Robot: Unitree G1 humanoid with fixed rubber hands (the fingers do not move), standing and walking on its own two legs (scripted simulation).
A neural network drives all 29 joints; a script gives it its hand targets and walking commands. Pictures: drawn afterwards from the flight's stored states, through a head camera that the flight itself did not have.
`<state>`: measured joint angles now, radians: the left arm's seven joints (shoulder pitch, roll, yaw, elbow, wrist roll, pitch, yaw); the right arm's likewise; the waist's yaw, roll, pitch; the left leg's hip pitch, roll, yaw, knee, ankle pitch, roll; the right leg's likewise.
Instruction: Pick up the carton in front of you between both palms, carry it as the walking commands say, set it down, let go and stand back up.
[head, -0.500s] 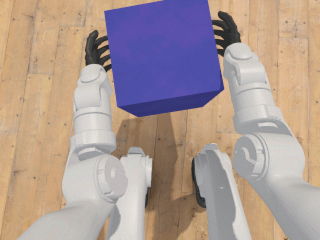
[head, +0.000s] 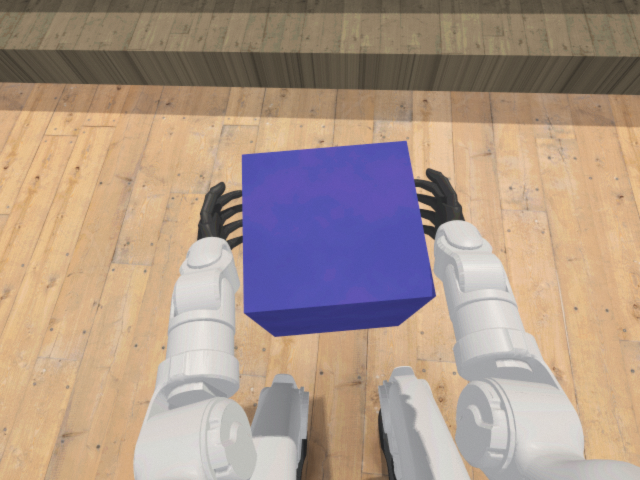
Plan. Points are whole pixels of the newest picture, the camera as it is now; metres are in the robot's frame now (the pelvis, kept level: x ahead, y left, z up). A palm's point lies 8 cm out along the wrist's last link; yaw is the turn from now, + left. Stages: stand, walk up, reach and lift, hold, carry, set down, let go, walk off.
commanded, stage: reach and lift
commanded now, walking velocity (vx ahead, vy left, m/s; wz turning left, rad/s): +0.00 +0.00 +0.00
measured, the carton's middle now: (331, 252) +0.43 +0.01 -0.11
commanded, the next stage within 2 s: hold in 1.74 s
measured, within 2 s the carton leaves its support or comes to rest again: neither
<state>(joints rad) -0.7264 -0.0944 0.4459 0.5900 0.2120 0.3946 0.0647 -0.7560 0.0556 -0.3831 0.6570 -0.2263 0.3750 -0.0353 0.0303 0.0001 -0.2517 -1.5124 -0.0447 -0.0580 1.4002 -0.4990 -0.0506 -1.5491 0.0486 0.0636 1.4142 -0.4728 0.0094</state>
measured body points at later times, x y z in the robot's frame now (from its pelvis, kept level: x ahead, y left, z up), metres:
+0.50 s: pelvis +0.04 +0.01 +0.13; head +0.10 +0.00 +0.57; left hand +0.38 +0.16 +0.11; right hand +0.38 -0.14 +0.10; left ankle +0.07 +0.14 -0.57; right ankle +0.07 -0.12 -0.57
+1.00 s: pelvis +0.04 +0.02 +0.17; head +0.02 +0.02 +0.62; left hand +0.36 +0.16 +0.19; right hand +0.35 -0.14 +0.18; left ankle +0.07 +0.14 -0.57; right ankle +0.07 -0.12 -0.57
